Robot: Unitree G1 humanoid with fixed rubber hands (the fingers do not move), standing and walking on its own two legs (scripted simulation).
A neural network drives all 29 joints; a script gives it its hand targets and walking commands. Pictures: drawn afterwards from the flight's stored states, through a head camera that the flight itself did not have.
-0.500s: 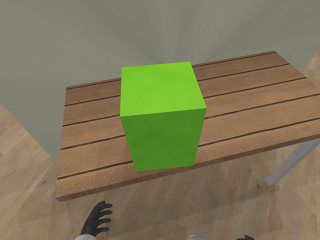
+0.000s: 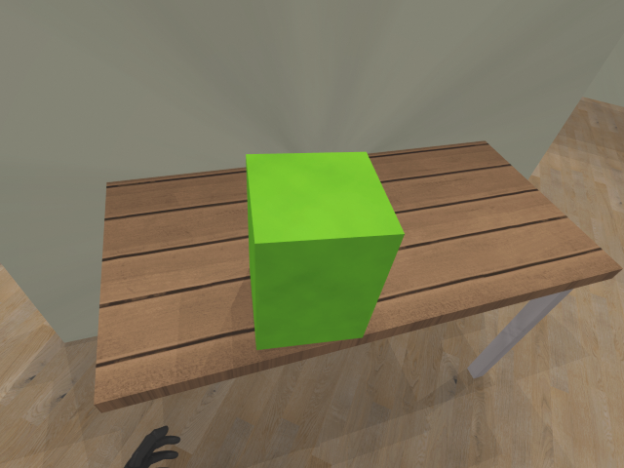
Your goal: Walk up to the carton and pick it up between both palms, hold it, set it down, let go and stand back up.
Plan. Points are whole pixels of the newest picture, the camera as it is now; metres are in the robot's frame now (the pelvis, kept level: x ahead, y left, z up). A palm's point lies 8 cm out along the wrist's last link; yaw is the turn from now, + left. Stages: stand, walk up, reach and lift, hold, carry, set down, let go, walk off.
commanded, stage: walk up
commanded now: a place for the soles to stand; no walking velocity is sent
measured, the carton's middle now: (309, 254) +0.45 +0.00 +0.01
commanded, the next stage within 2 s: none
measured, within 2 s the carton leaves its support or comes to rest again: neither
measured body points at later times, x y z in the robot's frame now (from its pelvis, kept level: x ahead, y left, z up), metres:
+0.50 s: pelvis +0.01 -0.08 +0.00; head +0.03 -0.08 +0.45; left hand +0.13 +0.14 -0.10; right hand +0.16 -0.29 -0.12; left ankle -0.01 +0.03 -0.67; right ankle +0.07 -0.16 -0.72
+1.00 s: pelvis +0.02 -0.08 +0.01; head +0.02 -0.07 +0.46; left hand +0.07 +0.15 -0.12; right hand +0.21 -0.24 -0.10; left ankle +0.00 +0.02 -0.72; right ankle +0.07 -0.16 -0.72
